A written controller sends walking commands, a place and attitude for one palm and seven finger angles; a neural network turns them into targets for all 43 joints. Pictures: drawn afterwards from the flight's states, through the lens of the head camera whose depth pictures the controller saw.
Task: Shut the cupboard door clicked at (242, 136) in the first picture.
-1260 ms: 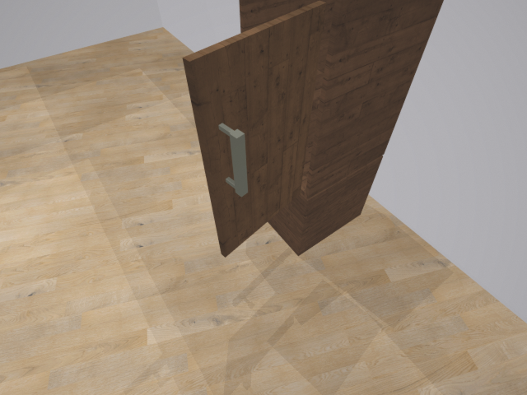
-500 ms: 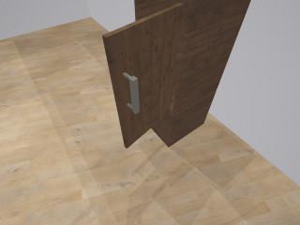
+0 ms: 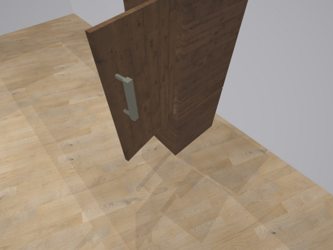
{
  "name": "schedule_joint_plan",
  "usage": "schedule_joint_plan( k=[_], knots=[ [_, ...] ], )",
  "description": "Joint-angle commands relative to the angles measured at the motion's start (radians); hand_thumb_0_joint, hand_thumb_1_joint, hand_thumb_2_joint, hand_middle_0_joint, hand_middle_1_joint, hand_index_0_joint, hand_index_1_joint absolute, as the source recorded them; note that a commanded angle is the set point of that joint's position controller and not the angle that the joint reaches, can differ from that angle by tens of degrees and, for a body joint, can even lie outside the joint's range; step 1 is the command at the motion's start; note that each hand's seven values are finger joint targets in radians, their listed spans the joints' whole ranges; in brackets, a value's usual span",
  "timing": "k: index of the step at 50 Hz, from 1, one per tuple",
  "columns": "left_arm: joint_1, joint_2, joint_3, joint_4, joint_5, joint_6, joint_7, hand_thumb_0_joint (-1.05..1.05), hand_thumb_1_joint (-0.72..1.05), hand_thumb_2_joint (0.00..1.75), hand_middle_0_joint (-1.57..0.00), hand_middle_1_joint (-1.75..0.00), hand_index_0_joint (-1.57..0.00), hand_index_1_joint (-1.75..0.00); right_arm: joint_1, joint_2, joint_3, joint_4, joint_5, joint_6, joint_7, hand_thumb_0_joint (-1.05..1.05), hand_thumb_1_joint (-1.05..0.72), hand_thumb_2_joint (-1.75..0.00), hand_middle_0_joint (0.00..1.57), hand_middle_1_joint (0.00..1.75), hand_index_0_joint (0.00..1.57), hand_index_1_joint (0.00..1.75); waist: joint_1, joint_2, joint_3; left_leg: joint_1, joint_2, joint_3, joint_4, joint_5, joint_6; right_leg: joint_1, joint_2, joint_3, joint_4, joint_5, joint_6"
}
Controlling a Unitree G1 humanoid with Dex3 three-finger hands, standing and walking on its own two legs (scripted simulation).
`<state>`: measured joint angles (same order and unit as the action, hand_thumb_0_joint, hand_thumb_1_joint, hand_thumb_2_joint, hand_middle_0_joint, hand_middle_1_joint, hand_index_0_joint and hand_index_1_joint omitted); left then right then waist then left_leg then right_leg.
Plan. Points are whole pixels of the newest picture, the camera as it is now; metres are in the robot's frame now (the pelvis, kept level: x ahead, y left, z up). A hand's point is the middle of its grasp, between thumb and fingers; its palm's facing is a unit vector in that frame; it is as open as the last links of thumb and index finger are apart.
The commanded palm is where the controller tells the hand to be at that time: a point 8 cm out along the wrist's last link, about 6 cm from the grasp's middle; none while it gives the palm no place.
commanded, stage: walk to a spot facing it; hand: left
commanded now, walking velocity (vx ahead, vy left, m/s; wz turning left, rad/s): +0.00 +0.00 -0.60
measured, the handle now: (127, 98) +0.53 +0.16 +0.03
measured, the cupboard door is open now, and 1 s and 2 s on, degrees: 100 100 100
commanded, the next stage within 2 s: none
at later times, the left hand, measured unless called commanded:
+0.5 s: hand out of the picture +0.06 +0.17 -0.15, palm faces -0.18 -0.95 -0.27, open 7.4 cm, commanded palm none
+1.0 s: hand (126, 234) +0.18 +0.13 -0.17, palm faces -0.51 -0.81 -0.29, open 7.4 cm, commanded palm none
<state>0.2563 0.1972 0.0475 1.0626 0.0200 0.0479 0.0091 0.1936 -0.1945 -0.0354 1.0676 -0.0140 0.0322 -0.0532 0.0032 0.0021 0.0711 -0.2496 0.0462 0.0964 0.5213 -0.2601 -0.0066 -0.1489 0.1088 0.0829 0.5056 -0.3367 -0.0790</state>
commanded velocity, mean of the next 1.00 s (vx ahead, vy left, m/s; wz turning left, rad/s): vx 0.00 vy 0.00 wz -0.60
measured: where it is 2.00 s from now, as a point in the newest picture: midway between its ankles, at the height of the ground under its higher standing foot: outside the picture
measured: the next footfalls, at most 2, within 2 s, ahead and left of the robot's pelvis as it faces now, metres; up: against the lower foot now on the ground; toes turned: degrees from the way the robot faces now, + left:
left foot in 0.66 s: +0.11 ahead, +0.08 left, +0.00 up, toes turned -31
right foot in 0.92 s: -0.02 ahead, -0.16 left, +0.00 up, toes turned -31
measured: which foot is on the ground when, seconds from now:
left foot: down 0.00-0.18, up 0.20-0.64, down 0.66-1.00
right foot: down 0.00-0.64, up 0.66-0.90, down 0.92-1.00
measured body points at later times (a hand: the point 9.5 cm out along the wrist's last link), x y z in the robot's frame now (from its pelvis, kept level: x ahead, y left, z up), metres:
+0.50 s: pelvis -0.02 -0.02 +0.01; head +0.04 -0.05 +0.45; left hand +0.07 +0.22 -0.13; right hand +0.05 -0.29 -0.14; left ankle +0.00 +0.14 -0.67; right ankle -0.04 -0.10 -0.73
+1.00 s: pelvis -0.01 -0.01 -0.02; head +0.04 -0.05 +0.43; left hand +0.21 +0.17 -0.15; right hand -0.11 -0.28 -0.16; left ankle +0.02 +0.13 -0.69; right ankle -0.06 -0.14 -0.73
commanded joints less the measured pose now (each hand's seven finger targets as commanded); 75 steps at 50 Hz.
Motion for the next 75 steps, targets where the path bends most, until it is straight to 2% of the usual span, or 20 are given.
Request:
schedule_joint_plan(
  k=[1, 7, 9, 14, 29, 32, 33, 43, 44, 45, 47, 54, 55, 57, 61, 68, 69, 70, 71, 75],
  knots=[
    [0.000, 0.131, 0.041, -0.098, -0.002, -0.014, 0.001, 0.00, 0.90, 0.90, -0.20, -0.30, -0.20, -0.30, 0.065, -0.179, -0.046, -0.069, -0.010, -0.015, -0.012, 0.00, -0.90, -0.90, 0.20, 0.30, 0.20, 0.30, -0.011, 0.126, -0.045, 0.096, 0.243, -0.233, -0.129, 0.123, 0.108, -0.203, -0.102, 0.076, 0.132, 0.208, 0.031],
    [0.103, 0.097, 0.058, -0.110, 0.003, -0.010, -0.023, 0.00, 0.90, 0.90, -0.20, -0.30, -0.20, -0.30, -0.043, -0.202, -0.051, -0.132, -0.017, -0.024, -0.005, 0.00, -0.90, -0.90, 0.20, 0.30, 0.20, 0.30, 0.079, 0.049, -0.105, -0.076, 0.280, -0.107, -0.017, 0.195, 0.105, 0.002, -0.130, -0.057, 0.094, -0.012, 0.055],
    [0.117, 0.267, 0.086, -0.118, 0.017, -0.023, 0.001, 0.00, 0.90, 0.90, -0.20, -0.30, -0.20, -0.30, -0.102, -0.112, -0.043, -0.191, 0.000, -0.005, 0.012, 0.00, -0.90, -0.90, 0.20, 0.30, 0.20, 0.30, 0.091, -0.355, -0.002, -0.354, -0.023, -0.002, 0.488, -0.339, -0.042, -0.023, -0.469, 0.493, -0.271, 0.327, -0.072],
    [0.019, 0.184, 0.067, -0.158, 0.002, -0.038, 0.021, 0.00, 0.90, 0.90, -0.20, -0.30, -0.20, -0.30, -0.082, -0.106, -0.045, -0.167, -0.002, -0.001, 0.015, 0.00, -0.90, -0.90, 0.20, 0.30, 0.20, 0.30, 0.023, -0.086, -0.096, -0.350, 0.015, -0.141, 0.615, -0.153, -0.055, 0.074, -0.329, 0.318, -0.117, 0.580, -0.118],
    [-0.005, 0.217, 0.083, -0.196, 0.005, -0.023, 0.014, 0.00, 0.90, 0.90, -0.20, -0.30, -0.20, -0.30, -0.060, -0.103, -0.039, -0.215, 0.022, -0.024, 0.003, 0.00, -0.90, -0.90, 0.20, 0.30, 0.20, 0.30, -0.003, -0.132, -0.160, -0.016, -0.055, -0.129, 0.022, -0.053, -0.036, -0.010, -0.225, 0.403, -0.024, 0.637, -0.061],
    [-0.023, 0.123, 0.058, -0.248, -0.007, -0.026, -0.008, 0.00, 0.90, 0.90, -0.20, -0.30, -0.20, -0.30, 0.037, -0.271, -0.066, -0.221, -0.004, -0.039, -0.006, 0.00, -0.90, -0.90, 0.20, 0.30, 0.20, 0.30, -0.031, 0.302, -0.145, 0.281, 0.440, -0.550, -0.249, 0.248, 0.172, -0.448, -0.019, 0.045, 0.379, -0.289, 0.105],
    [-0.047, 0.158, 0.069, -0.278, 0.006, -0.029, -0.020, 0.00, 0.90, 0.90, -0.20, -0.30, -0.20, -0.30, 0.031, -0.281, -0.060, -0.242, -0.016, -0.035, -0.009, 0.00, -0.90, -0.90, 0.20, 0.30, 0.20, 0.30, -0.034, 0.173, -0.088, 0.116, 0.495, -0.555, -0.244, 0.224, 0.247, -0.440, -0.075, 0.000, 0.559, -0.294, 0.125],
    [-0.028, 0.136, 0.056, -0.233, -0.002, -0.021, -0.055, 0.00, 0.90, 0.90, -0.20, -0.30, -0.20, -0.30, 0.002, -0.257, -0.064, -0.237, -0.014, -0.021, 0.011, 0.00, -0.90, -0.90, 0.20, 0.30, 0.20, 0.30, 0.024, 0.157, -0.102, -0.017, 0.223, -0.062, 0.051, 0.357, 0.046, -0.040, -0.073, -0.199, 0.070, 0.097, 0.094],
    [0.024, 0.187, 0.067, -0.221, 0.001, -0.029, -0.049, 0.00, 0.90, 0.90, -0.20, -0.30, -0.20, -0.30, -0.003, -0.229, -0.062, -0.251, -0.008, -0.018, 0.017, 0.00, -0.90, -0.90, 0.20, 0.30, 0.20, 0.30, 0.051, 0.050, -0.103, -0.125, 0.172, -0.020, 0.186, 0.198, -0.003, 0.082, -0.154, -0.093, -0.034, 0.259, 0.059],
    [0.059, 0.323, 0.092, -0.214, 0.014, -0.038, -0.030, 0.00, 0.90, 0.90, -0.20, -0.30, -0.20, -0.30, -0.003, -0.140, -0.042, -0.285, 0.005, -0.017, 0.025, 0.00, -0.90, -0.90, 0.20, 0.30, 0.20, 0.30, 0.064, -0.316, -0.137, -0.346, 0.017, 0.074, 0.450, -0.280, -0.072, 0.179, -0.448, 0.352, -0.154, 0.499, -0.065],
    [0.054, 0.325, 0.091, -0.215, 0.006, -0.024, -0.007, 0.00, 0.90, 0.90, -0.20, -0.30, -0.20, -0.30, -0.063, -0.159, -0.039, -0.305, 0.009, -0.007, 0.021, 0.00, -0.90, -0.90, 0.20, 0.30, 0.20, 0.30, 0.081, -0.201, -0.123, -0.328, 0.037, -0.095, 0.635, -0.365, -0.046, 0.038, -0.458, 0.368, -0.150, 0.365, -0.175],
    [-0.164, 0.214, 0.058, -0.266, -0.001, -0.004, -0.011, 0.00, 0.90, 0.90, -0.20, -0.30, -0.20, -0.30, 0.195, -0.146, -0.025, -0.178, -0.003, -0.031, 0.019, 0.00, -0.90, -0.90, 0.20, 0.30, 0.20, 0.30, -0.081, -0.023, -0.151, 0.181, 0.026, -0.056, -0.076, -0.091, -0.035, -0.340, -0.210, 0.157, 0.022, -0.041, -0.005],
    [-0.165, 0.132, 0.039, -0.293, -0.008, 0.004, -0.025, 0.00, 0.90, 0.90, -0.20, -0.30, -0.20, -0.30, 0.236, -0.260, -0.047, -0.170, -0.025, -0.042, 0.016, 0.00, -0.90, -0.90, 0.20, 0.30, 0.20, 0.30, -0.097, 0.307, -0.102, 0.229, 0.288, -0.409, -0.302, -0.393, 0.050, -0.550, -0.058, 0.014, 0.303, -0.277, 0.060],
    [-0.270, 0.170, 0.050, -0.339, 0.010, -0.016, -0.051, 0.00, 0.90, 0.90, -0.20, -0.30, -0.20, -0.30, 0.217, -0.313, -0.052, -0.201, -0.031, -0.062, 0.015, 0.00, -0.90, -0.90, 0.20, 0.30, 0.20, 0.30, -0.087, 0.162, -0.023, 0.077, 0.510, -0.670, -0.398, -0.452, 0.218, -0.596, -0.146, -0.003, 0.604, -0.209, 0.084],
    [-0.240, 0.095, 0.037, -0.283, 0.010, -0.026, -0.082, 0.00, 0.90, 0.90, -0.20, -0.30, -0.20, -0.30, 0.167, -0.215, -0.030, -0.188, -0.029, -0.078, 0.019, 0.00, -0.90, -0.90, 0.20, 0.30, 0.20, 0.30, -0.040, 0.197, -0.027, 0.148, 0.286, -0.154, -0.274, -0.011, 0.102, -0.528, -0.181, -0.111, 0.532, -0.040, 0.108],
    [-0.193, 0.089, 0.034, -0.252, 0.009, -0.048, -0.082, 0.00, 0.90, 0.90, -0.20, -0.30, -0.20, -0.30, 0.216, -0.227, -0.042, -0.151, -0.025, -0.071, 0.034, 0.00, -0.90, -0.90, 0.20, 0.30, 0.20, 0.30, -0.025, 0.166, -0.080, 0.071, 0.281, 0.062, -0.082, 0.133, 0.046, -0.106, -0.094, -0.262, 0.065, 0.013, 0.064],
    [-0.051, 0.132, 0.050, -0.206, 0.010, -0.058, -0.075, 0.00, 0.90, 0.90, -0.20, -0.30, -0.20, -0.30, 0.182, -0.217, -0.040, -0.164, -0.016, -0.072, 0.040, 0.00, -0.90, -0.90, 0.20, 0.30, 0.20, 0.30, 0.052, 0.070, -0.133, -0.044, 0.231, 0.123, 0.119, 0.188, 0.010, 0.130, -0.096, -0.227, -0.017, 0.049, 0.030],
    [0.117, 0.264, 0.084, -0.158, 0.015, -0.072, -0.057, 0.00, 0.90, 0.90, -0.20, -0.30, -0.20, -0.30, 0.132, -0.149, -0.023, -0.210, 0.007, -0.074, 0.052, 0.00, -0.90, -0.90, 0.20, 0.30, 0.20, 0.30, 0.132, -0.229, -0.219, -0.355, 0.124, 0.205, 0.440, -0.033, -0.044, 0.424, -0.360, 0.152, -0.133, -0.035, -0.075],
    [0.205, 0.348, 0.104, -0.131, -0.009, -0.067, -0.037, 0.00, 0.90, 0.90, -0.20, -0.30, -0.20, -0.30, 0.008, -0.136, -0.017, -0.274, 0.004, -0.070, 0.048, 0.00, -0.90, -0.90, 0.20, 0.30, 0.20, 0.30, 0.171, -0.326, -0.178, -0.542, 0.052, 0.063, 0.670, -0.408, -0.062, 0.387, -0.545, 0.471, -0.241, 0.135, -0.171],
    [-0.058, 0.203, 0.064, -0.192, 0.004, -0.074, -0.011, 0.00, 0.90, 0.90, -0.20, -0.30, -0.20, -0.30, 0.023, -0.130, -0.035, -0.214, -0.013, -0.051, 0.054, 0.00, -0.90, -0.90, 0.20, 0.30, 0.20, 0.30, 0.012, -0.206, -0.046, -0.386, 0.126, -0.068, 0.588, -0.150, -0.067, -0.023, -0.382, 0.184, -0.275, -0.015, -0.121]
  ],
)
